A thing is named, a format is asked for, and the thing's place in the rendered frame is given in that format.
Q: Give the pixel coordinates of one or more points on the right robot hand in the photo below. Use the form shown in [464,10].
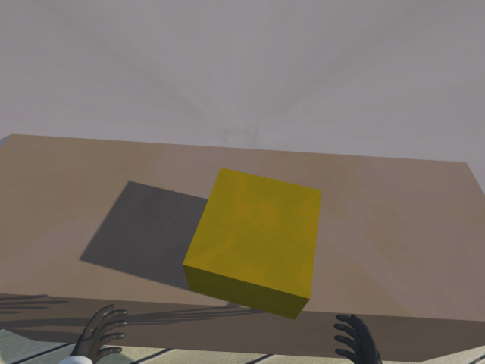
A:
[363,345]

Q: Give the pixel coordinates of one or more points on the carton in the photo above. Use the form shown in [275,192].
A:
[255,243]

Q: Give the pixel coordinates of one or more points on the left robot hand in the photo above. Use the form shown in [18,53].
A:
[91,340]

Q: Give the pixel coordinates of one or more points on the pedestal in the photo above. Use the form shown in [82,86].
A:
[86,223]

